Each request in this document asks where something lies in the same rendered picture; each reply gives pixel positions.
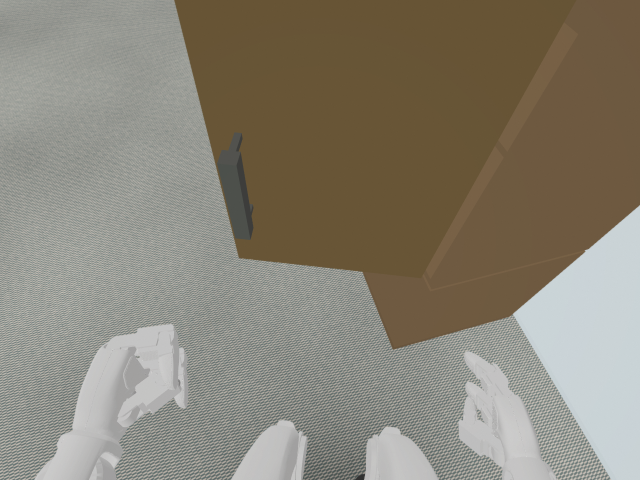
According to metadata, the robot left shin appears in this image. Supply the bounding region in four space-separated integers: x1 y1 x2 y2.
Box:
277 420 295 429

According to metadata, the robot left forearm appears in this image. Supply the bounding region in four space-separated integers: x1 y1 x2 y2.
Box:
34 431 123 480

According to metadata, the handle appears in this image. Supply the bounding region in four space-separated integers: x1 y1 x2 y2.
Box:
217 132 253 240

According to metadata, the robot right hand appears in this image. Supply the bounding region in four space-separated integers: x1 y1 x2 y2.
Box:
458 351 542 470

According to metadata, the robot right forearm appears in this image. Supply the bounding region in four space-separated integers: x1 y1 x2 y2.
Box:
502 457 557 480

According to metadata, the right robot thigh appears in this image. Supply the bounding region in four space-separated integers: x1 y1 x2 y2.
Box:
366 433 439 480

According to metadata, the robot left hand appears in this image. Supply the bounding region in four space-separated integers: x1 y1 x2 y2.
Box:
72 324 188 442

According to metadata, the cupboard door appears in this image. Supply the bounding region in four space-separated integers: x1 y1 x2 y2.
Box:
174 0 576 278

